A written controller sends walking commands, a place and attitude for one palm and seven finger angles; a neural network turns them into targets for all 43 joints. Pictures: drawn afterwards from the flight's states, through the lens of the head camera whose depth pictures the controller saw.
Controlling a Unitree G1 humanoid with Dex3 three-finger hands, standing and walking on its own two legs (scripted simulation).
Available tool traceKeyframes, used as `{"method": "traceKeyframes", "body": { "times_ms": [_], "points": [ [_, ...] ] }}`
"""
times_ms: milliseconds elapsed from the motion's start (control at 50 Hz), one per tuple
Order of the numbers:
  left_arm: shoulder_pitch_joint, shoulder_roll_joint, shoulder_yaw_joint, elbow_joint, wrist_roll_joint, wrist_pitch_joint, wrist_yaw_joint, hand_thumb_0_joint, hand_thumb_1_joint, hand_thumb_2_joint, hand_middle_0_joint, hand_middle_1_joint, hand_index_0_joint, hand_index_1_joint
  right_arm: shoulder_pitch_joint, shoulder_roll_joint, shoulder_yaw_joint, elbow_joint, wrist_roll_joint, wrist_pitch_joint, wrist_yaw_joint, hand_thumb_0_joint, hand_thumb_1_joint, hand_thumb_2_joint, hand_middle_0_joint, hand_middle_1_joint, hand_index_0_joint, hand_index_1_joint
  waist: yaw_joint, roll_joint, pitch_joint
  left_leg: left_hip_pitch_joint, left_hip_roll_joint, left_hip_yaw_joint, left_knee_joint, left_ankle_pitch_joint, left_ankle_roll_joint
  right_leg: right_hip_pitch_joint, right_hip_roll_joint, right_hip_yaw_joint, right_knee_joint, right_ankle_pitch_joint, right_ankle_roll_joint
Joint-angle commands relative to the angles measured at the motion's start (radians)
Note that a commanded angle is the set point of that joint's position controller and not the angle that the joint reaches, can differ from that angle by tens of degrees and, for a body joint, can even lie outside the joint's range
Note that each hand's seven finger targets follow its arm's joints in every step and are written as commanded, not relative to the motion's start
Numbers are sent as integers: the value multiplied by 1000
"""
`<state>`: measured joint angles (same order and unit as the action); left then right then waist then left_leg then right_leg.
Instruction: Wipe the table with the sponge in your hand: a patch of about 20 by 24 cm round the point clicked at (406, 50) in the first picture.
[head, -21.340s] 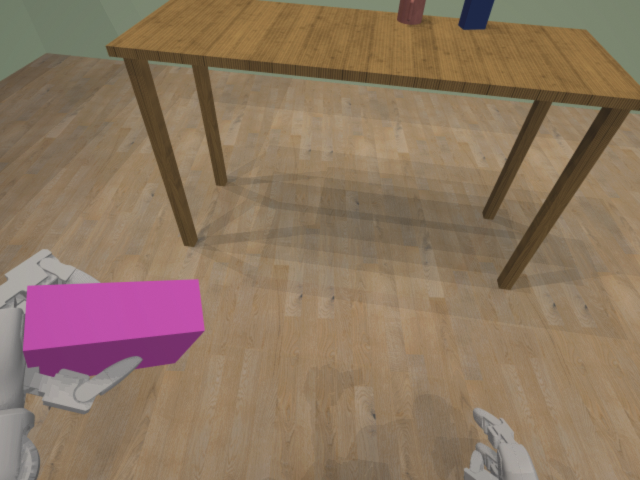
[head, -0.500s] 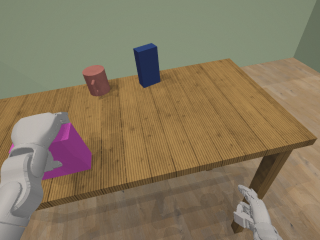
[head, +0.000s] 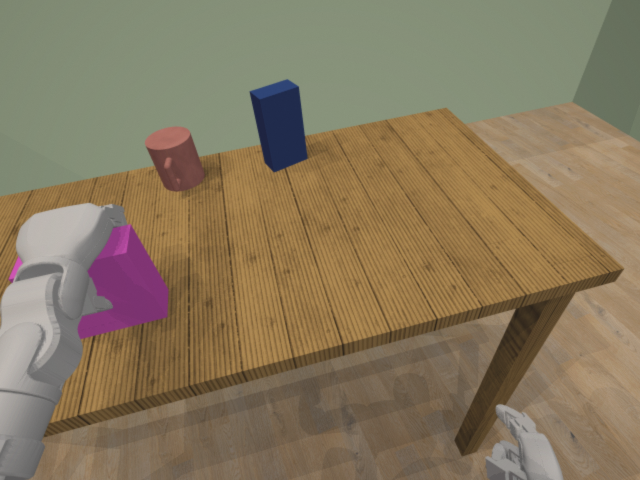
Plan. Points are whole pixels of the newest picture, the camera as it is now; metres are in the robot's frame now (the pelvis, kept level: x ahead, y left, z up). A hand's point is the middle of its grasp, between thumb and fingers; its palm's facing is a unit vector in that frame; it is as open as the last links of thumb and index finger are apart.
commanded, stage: wipe forward along the first lane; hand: left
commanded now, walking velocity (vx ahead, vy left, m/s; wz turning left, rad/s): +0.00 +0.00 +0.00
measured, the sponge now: (108, 295) +0.29 +0.33 +0.09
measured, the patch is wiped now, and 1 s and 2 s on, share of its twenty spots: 0.30 0.50 0.50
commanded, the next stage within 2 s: slide across to the middle lane in 1.00 s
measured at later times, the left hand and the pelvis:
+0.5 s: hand (99, 236) +0.35 +0.34 +0.15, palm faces -0.05 +0.01 -1.00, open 9.7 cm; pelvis +0.00 +0.00 +0.00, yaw +0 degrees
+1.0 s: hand (99, 212) +0.39 +0.37 +0.15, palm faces -0.08 +0.01 -1.00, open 9.7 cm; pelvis +0.01 +0.02 +0.00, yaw -1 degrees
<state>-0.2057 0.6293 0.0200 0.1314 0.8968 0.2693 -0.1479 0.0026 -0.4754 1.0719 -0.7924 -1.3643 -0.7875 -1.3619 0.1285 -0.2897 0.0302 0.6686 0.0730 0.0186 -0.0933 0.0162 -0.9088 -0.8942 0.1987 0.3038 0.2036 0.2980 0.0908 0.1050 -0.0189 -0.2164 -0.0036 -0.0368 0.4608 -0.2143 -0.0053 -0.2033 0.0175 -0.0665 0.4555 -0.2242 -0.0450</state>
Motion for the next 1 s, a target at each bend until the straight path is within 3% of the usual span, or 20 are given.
{"method": "traceKeyframes", "body": {
  "times_ms": [0,40,60,140,200,240,260,320,440,460,520,620,640,680,740,780,840,920,940,980],
  "points": [
    [-285,226,74,11,16,1,32,0,100,1300,-1200,-1600,-1200,-1600,-158,-115,-35,-161,1,-41,-9,0,-900,-900,200,300,200,300,-22,-140,-120,-1,-35,16,-46,56,49,9,-16,54,-114,30,-11],
    [-301,255,91,16,30,-3,29,0,100,1300,-1200,-1600,-1200,-1600,-176,-112,-31,-168,9,-44,-7,0,-900,-900,200,300,200,300,-18,-99,-136,2,-35,11,-47,53,49,12,-13,69,-109,21,-19],
    [-316,231,63,30,31,-2,23,0,100,1300,-1200,-1600,-1200,-1600,-152,-115,-34,-171,3,-38,-9,0,-900,-900,200,300,200,300,-23,-109,-148,-3,-39,17,-39,67,51,23,-19,60,-106,42,-18],
    [-322,286,101,102,43,-13,9,0,100,1300,-1200,-1600,-1200,-1600,-142,-122,-36,-165,10,-25,-4,0,-900,-900,200,300,200,300,-28,-114,-141,-18,-35,14,-29,67,52,17,-15,72,-100,59,-18],
    [-333,249,62,131,47,-26,-4,0,100,1300,-1200,-1600,-1200,-1600,-113,-125,-41,-170,5,-11,-3,0,-900,-900,200,300,200,300,-36,-105,-145,-25,-38,22,-22,71,56,9,-16,55,-94,71,-13],
    [-320,285,102,135,52,-43,-1,0,100,1300,-1200,-1600,-1200,-1600,-116,-126,-42,-174,10,-12,2,0,-900,-900,200,300,200,300,-29,-94,-157,-25,-35,14,-19,81,55,10,-11,63,-87,75,-21],
    [-328,241,60,134,51,-46,-5,0,100,1300,-1200,-1600,-1200,-1600,-102,-124,-42,-182,5,-5,0,0,-900,-900,200,300,200,300,-35,-100,-162,-31,-39,19,-17,83,59,14,-14,51,-85,79,-18],
    [-391,245,51,212,53,-54,-1,0,100,1300,-1200,-1600,-1200,-1600,-83,-132,-46,-161,13,5,-2,0,-900,-900,200,300,200,300,-55,-133,-106,-51,-35,21,-21,38,57,-46,-10,46,-97,32,-9],
    [-495,281,56,279,77,-74,8,0,100,1300,-1200,-1600,-1200,-1600,-63,-134,-49,-161,18,7,-7,0,-900,-900,200,300,200,300,-59,-93,-152,-51,-36,12,-21,27,60,-52,-7,56,-94,7,-20],
    [-525,251,18,286,75,-74,5,0,100,1300,-1200,-1600,-1200,-1600,-50,-135,-50,-161,14,9,-11,0,-900,-900,200,300,200,300,-66,-111,-166,-50,-38,15,-12,32,64,-40,-13,55,-92,20,-18],
    [-585,301,39,372,91,-81,4,0,100,1300,-1200,-1600,-1200,-1600,-19,-144,-54,-136,16,16,-13,0,-900,-900,200,300,200,300,-80,-133,-154,-67,-36,20,-12,16,64,-57,-12,54,-97,9,-11],
    [-582,312,49,409,102,-118,0,0,100,1300,-1200,-1600,-1200,-1600,3,-145,-60,-143,13,28,-6,0,-900,-900,200,300,200,300,-71,-103,-201,-63,-34,20,1,72,65,-27,-14,58,-76,86,-20],
    [-569,356,96,408,101,-130,2,0,100,1300,-1200,-1600,-1200,-1600,2,-146,-61,-147,12,29,-5,0,-900,-900,200,300,200,300,-62,-86,-220,-65,-32,13,-1,88,64,-12,-12,63,-72,103,-26],
    [-545,324,74,413,101,-138,5,0,100,1300,-1200,-1600,-1200,-1600,17,-147,-66,-148,11,39,1,0,-900,-900,200,300,200,300,-64,-103,-215,-68,-33,21,8,108,67,-13,-12,56,-65,135,-21],
    [-580,375,117,427,93,-149,13,0,100,1300,-1200,-1600,-1200,-1600,14,-152,-65,-145,13,48,-2,0,-900,-900,200,300,200,300,-67,-112,-197,-84,-30,16,-4,95,67,-27,-9,57,-71,117,-22],
    [-569,335,84,431,90,-154,20,0,100,1300,-1200,-1600,-1200,-1600,24,-151,-71,-145,14,50,1,0,-900,-900,200,300,200,300,-67,-109,-203,-75,-30,21,-2,92,68,-34,-10,52,-69,106,-18],
    [-589,406,138,441,90,-154,29,0,100,1300,-1200,-1600,-1200,-1600,20,-157,-70,-142,14,57,-1,0,-900,-900,200,300,200,300,-63,-106,-220,-87,-32,18,-4,105,68,-11,-11,64,-68,130,-21],
    [-647,363,79,494,100,-149,27,0,100,1300,-1200,-1600,-1200,-1600,39,-159,-73,-129,18,62,-1,0,-900,-900,200,300,200,300,-82,-118,-202,-80,-29,22,-7,81,70,-46,-9,54,-79,92,-17],
    [-673,399,106,504,106,-154,25,0,100,1300,-1200,-1600,-1200,-1600,37,-159,-70,-127,18,59,-4,0,-900,-900,200,300,200,300,-82,-100,-210,-76,-28,13,-17,91,69,-50,-6,51,-80,90,-23],
    [-709,381,73,532,118,-157,20,0,100,1300,-1200,-1600,-1200,-1600,61,-161,-73,-117,18,60,-4,0,-900,-900,200,300,200,300,-93,-89,-214,-67,-28,16,-13,86,70,-64,-5,48,-81,78,-21]
  ]
}}
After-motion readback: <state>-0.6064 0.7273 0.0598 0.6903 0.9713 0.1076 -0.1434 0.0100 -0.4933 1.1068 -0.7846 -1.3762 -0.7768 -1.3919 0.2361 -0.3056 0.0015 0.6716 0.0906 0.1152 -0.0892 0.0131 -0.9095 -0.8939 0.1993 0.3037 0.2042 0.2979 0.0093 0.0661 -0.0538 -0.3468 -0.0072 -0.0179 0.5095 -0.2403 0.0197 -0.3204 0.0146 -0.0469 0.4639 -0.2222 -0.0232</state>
